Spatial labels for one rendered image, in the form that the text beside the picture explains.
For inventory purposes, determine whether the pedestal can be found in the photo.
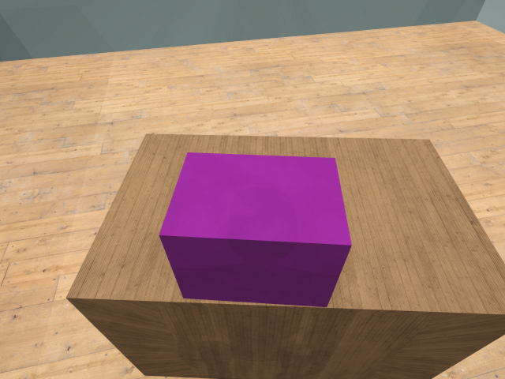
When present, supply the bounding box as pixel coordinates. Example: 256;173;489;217
66;133;505;379

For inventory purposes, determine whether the carton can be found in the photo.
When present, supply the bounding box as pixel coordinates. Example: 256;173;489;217
159;152;352;307

